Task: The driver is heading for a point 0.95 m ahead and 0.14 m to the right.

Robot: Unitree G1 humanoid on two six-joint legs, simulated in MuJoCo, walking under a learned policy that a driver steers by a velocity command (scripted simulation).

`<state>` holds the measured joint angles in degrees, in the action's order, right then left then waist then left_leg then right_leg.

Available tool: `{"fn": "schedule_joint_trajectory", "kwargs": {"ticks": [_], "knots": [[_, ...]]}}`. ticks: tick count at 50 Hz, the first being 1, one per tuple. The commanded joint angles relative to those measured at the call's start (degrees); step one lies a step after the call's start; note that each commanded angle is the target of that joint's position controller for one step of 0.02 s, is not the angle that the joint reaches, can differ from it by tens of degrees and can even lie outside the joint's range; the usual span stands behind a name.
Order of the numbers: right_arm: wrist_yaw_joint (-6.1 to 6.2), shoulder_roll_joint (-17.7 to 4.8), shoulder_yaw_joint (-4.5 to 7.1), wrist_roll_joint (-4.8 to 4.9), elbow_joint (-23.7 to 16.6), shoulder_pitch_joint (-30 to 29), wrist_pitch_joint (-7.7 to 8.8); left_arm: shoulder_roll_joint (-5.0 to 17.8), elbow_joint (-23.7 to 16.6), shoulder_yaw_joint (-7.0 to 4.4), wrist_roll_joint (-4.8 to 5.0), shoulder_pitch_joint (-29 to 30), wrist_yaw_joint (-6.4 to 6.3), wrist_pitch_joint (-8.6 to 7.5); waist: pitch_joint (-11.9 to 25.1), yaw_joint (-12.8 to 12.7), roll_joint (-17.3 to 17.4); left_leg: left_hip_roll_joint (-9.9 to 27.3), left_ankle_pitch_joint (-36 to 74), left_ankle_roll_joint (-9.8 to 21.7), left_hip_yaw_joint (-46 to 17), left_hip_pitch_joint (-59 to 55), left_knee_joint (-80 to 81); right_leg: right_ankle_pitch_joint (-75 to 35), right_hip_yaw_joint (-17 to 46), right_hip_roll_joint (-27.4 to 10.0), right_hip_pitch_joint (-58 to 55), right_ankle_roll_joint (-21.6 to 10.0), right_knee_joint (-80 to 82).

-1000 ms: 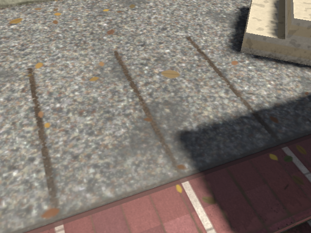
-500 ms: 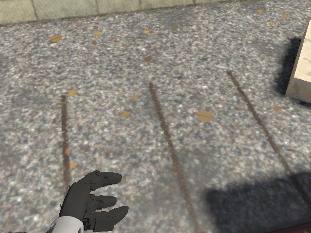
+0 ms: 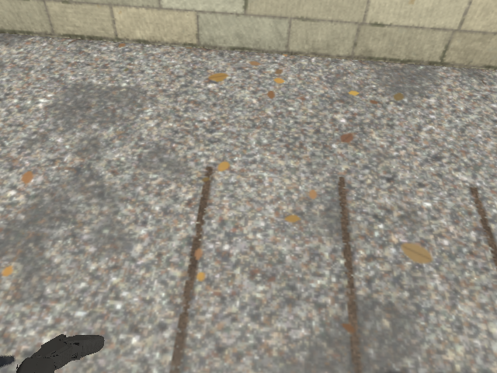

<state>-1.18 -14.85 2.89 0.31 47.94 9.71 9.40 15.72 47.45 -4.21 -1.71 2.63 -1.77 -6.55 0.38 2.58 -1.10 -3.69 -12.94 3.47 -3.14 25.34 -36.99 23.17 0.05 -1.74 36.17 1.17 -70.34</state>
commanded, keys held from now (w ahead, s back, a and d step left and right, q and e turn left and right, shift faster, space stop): no key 0.50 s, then w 0.18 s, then w+e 0.32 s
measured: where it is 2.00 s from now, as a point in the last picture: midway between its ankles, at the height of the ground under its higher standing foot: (296, 258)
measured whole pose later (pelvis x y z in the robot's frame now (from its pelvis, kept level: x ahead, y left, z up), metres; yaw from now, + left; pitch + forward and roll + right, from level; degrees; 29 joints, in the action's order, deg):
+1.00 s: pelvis +0.18 +0.00 +0.02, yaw -4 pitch +3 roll +0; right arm 1.1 -7.5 -1.6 -4.3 52.3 25.5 7.5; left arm 11.6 49.1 -3.5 -2.4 -3.0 4.8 -4.7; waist 3.1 3.2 0.1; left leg -1.0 -16.0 1.6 7.9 -3.3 -9.7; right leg 10.2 -0.7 -3.2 41.4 -5.3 -66.3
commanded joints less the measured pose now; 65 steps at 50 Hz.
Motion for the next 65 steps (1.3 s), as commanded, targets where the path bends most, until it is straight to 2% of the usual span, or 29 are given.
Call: {"fn": "schedule_joint_trajectory", "kwargs": {"ticks": [1, 5, 8, 9, 10, 11, 12, 13, 15, 17, 26, 27, 28, 30, 32, 35, 37, 40, 42, 46, 50, 52, 59, 60, 61, 62, 63, 64, 65], "knots": [[2.09, -5.0, 0.76, -0.35, -5.1, -3.3, -1.81, 3.4, -6.6, -0.63, -0.73, 5.0, -0.32, -0.66, 6.9, -1.4, 1.3, 12.4, -8.0, 10.3, -22.3, -11.7, 16.1, -2.7, 5.3, 1.2, 11.7, 1.3, -2.5], [1.7, -5.4, 0.1, -0.2, -12.3, -13.3, -0.42, 4.2, -3.9, -1.12, -1.32, -4.6, 1.68, 0.01, 6.4, -5.0, 4.7, 10.2, -3.7, 8.3, -16.7, -1.8, 15.9, -3.7, 2.3, 0.1, -2.1, 4.7, 4.3], [1.1, -6.3, -0.3, 1.07, -11.2, -10.1, -1.0, 0.9, -6.2, 0.04, -1.51, -4.3, 3.99, 0.58, 6.1, -3.8, 4.9, 8.7, -4.8, 7.6, -15.4, -1.6, 13.8, 1.9, 0.0, 0.8, -12.4, 4.5, 24.2], [0.3, -6.3, -0.43, 1.55, -10.8, -11.4, -1.61, 0.3, -6.3, 0.3, -0.19, -6.3, 4.73, 0.38, 5.5, -4.8, 3.9, 8.4, -6.8, 7.5, -15.4, -3.0, 11.0, -1.6, -0.8, 0.7, -15.6, 4.0, 34.5], [1.99, -1.8, -1.07, 0.23, -8.2, 2.2, -6.76, -6.3, -4.7, 2.27, 5.98, -8.5, 2.51, 2.68, 8.7, -3.0, 12.9, 9.8, -0.2, 6.2, -14.8, -11.2, 9.1, -10.6, -2.4, 0.6, -20.3, -2.0, 54.7], [1.94, 0.1, -1.48, 0.24, -6.8, 6.0, -7.69, -1.1, -3.8, 2.04, 4.26, -9.3, 1.72, 3.22, 11.4, -1.4, 2.7, 6.1, -4.4, 1.7, -9.2, -2.8, -1.0, -23.2, 8.4, -6.7, -34.3, -4.8, 52.3], [1.44, 2.7, -2.08, -0.63, -9.3, 3.9, -7.11, 3.0, -4.7, 1.51, 1.32, -4.0, 0.88, 4.25, 7.4, 2.7, -13.8, 2.2, -13.3, -1.3, -2.9, 8.1, 1.5, -28.8, 17.5, -11.7, -32.2, -12.0, 49.7], [1.23, -0.1, -1.84, -1.25, -8.5, 0.5, -6.6, -1.2, -5.8, 2.58, 0.21, -1.5, 0.76, 4.3, 7.5, 1.0, -10.7, 5.8, -8.6, -2.7, -3.3, 3.1, 4.2, -24.1, 17.9, -12.5, -28.7, -13.8, 49.3], [1.24, -0.3, -1.59, -1.18, -6.7, -4.2, -7.16, -1.4, -5.3, 2.73, 0.7, -2.8, 0.79, 3.9, 6.7, -1.8, -2.2, 4.9, 1.5, -2.7, -2.7, -7.0, 9.8, -16.2, 9.5, -5.4, -24.9, -8.8, 49.2], [1.5, -2.7, -0.87, -1.69, -7.6, -5.0, -7.78, 1.7, -4.3, 1.97, 1.35, -3.7, 0.27, 3.23, 4.2, -1.9, -1.9, 4.8, 3.3, -2.4, -2.5, -6.0, 10.0, -16.2, 8.4, -4.9, -26.2, -7.6, 50.0], [2.66, -0.5, -0.32, -1.23, -3.0, -0.1, -8.56, -1.2, 0.0, 1.78, 1.26, -12.6, -1.29, 5.25, 2.0, -3.9, -0.5, 4.7, 0.0, -1.9, -1.4, -4.1, 11.8, -1.1, 7.2, -4.2, -28.8, -8.7, 53.2], [-0.98, -2.8, 1.07, -1.85, -3.2, 0.2, -4.96, -1.8, -1.8, 2.37, 0.79, -8.2, 3.56, 1.68, -7.7, -1.6, 1.3, 2.9, -11.0, -2.9, 2.1, -1.8, 9.4, 15.7, 9.2, -6.5, -18.7, -8.6, 55.9], [-2.18, -3.4, 1.61, -2.4, -2.0, 2.3, -3.88, 1.2, -0.2, 1.31, 1.0, -9.9, 4.8, 0.72, -5.7, -2.0, -1.9, 2.2, -12.8, -3.0, 3.2, -3.1, 8.4, 20.4, 11.3, -8.0, -18.6, -10.0, 57.9], [-1.4, -4.4, 2.8, -3.29, -2.2, 2.6, -2.66, 6.2, 1.6, -0.68, 0.38, -14.3, 3.41, 0.14, -4.4, -3.9, -4.7, 0.9, -11.6, -1.6, 5.8, -1.1, 6.5, 21.0, 15.1, -11.8, -24.4, -14.5, 60.1], [-0.24, -1.4, 1.88, -2.3, -4.3, 0.0, -1.17, 5.4, 0.2, -0.53, 1.37, -10.4, 1.81, -0.02, -2.4, -2.8, -3.2, 1.5, -6.9, 0.0, 6.3, -7.7, 12.1, 17.9, 14.2, -12.2, -22.7, -15.2, 60.2], [-0.03, -0.6, 1.35, -2.4, -3.4, 3.1, -0.13, 3.6, -0.1, -0.34, 0.28, -9.7, 1.75, 0.97, -2.2, -1.7, -2.8, 2.2, -5.0, 2.1, 6.7, -16.2, 16.4, 12.8, 9.1, -8.7, -20.8, -15.0, 56.6], [0.84, -1.9, 1.4, -2.95, -2.9, 7.5, 0.66, 2.1, -0.2, -0.26, -0.74, -7.9, 2.49, 0.97, -1.1, 0.4, 0.3, 7.4, -8.2, 6.3, -0.8, -23.2, 17.5, 6.0, 6.1, -5.1, -14.9, -13.5, 47.8], [3.75, -5.0, 0.74, -3.23, -1.9, 17.6, 1.42, 0.8, -2.5, 0.1, -1.67, -1.4, 4.12, -1.01, -0.5, 6.8, 10.4, 25.1, -17.6, 18.2, -28.7, -38.7, 28.3, 7.7, 3.9, 1.2, 15.4, -7.8, 6.4], [3.64, -2.2, -1.04, -3.87, -1.6, 15.0, 0.44, 2.4, -0.9, -0.62, -1.19, -4.5, 4.37, -1.51, -1.3, 3.3, 5.2, 23.6, -11.5, 13.9, -20.0, -34.1, 27.5, 1.6, 5.4, 0.3, 19.3, -9.2, -13.1], [3.31, 2.7, -3.46, -4.81, 0.3, 14.0, -1.25, -2.6, -2.2, 0.48, -0.94, -2.6, 6.31, 0.76, -1.5, -0.1, 3.8, 20.4, 12.6, 9.2, -3.3, -32.7, 29.8, -9.0, 4.5, -2.6, 18.7, -9.0, -9.2], [1.42, -1.3, -2.5, -4.43, 2.1, 16.0, -1.31, -5.4, -3.3, 2.02, -0.22, 3.6, 7.37, 1.46, -3.2, 1.1, 3.4, 15.2, 24.0, 7.2, 9.0, -29.0, 31.6, -15.8, -3.5, -2.6, 9.6, -3.8, 19.6], [-0.2, -3.0, -2.16, -4.41, 4.9, 18.7, -1.46, -5.6, -4.1, 2.46, -0.31, 6.0, 7.67, 2.35, -5.0, 0.4, 5.4, 18.8, 30.6, 8.9, 8.9, -25.8, 32.7, -15.5, -4.6, -2.0, 3.5, -3.5, 23.9], [-0.36, -5.1, -0.9, -5.16, 6.6, 18.1, -2.27, 2.4, -2.7, -0.37, 1.59, 0.6, 5.48, 2.03, -1.1, -5.8, 7.8, 18.2, 60.7, 3.7, 16.6, -33.1, 18.5, -21.8, -6.7, 7.2, -13.2, -11.1, 35.3], [-0.36, -5.1, -0.92, -6.07, 6.5, 18.4, -2.1, 4.5, -1.0, -1.42, 1.57, -6.1, 4.77, 1.49, 2.5, -7.5, 7.9, 16.3, 60.6, 1.3, 16.9, -27.7, 10.2, -24.1, -4.7, 8.2, -24.5, -13.1, 31.8], [0.38, -1.2, -1.95, -7.37, 6.1, 26.9, -2.05, 4.6, 0.9, -1.49, 0.97, -16.3, 3.86, 1.28, 14.7, -6.5, 1.7, 13.8, 50.1, -4.1, 14.5, -10.5, -4.2, -27.4, 4.3, 5.1, -51.1, -18.9, 25.6], [-0.6, -1.4, -2.82, -7.9, 5.1, 25.1, -2.09, 5.5, 4.2, -2.03, 0.31, -28.3, 2.61, 1.81, 18.8, -12.1, -3.4, 7.0, 16.8, -8.4, 11.5, 5.6, -20.1, -23.3, 22.8, -3.8, -66.9, -24.7, 34.7], [-2.63, -2.8, -1.44, -5.87, 3.2, 17.8, -3.04, 5.0, 8.0, -1.79, -0.9, -36.7, 2.86, 2.14, 18.6, -14.2, -2.8, 0.5, -13.1, -7.0, 4.4, 9.7, -37.9, -23.0, 34.7, -10.0, -65.7, -25.9, 46.1], [-2.88, -2.9, -0.71, -4.17, 0.3, 9.2, -2.84, 7.2, 8.4, -2.87, -1.47, -31.6, 2.88, 0.79, 5.9, -13.1, -1.8, 3.0, -9.3, -4.0, -3.9, 16.9, -45.4, -19.0, 32.6, -8.9, -53.5, -20.4, 50.3], [-2.08, -2.9, -0.67, -5.01, -0.8, 6.2, -2.24, 5.9, 8.1, -2.56, -0.84, -26.0, 3.06, -0.21, 0.7, -10.8, -2.1, 5.1, -5.6, -2.5, -6.0, 17.2, -46.9, -20.5, 29.0, -8.3, -41.7, -19.5, 51.6]]}}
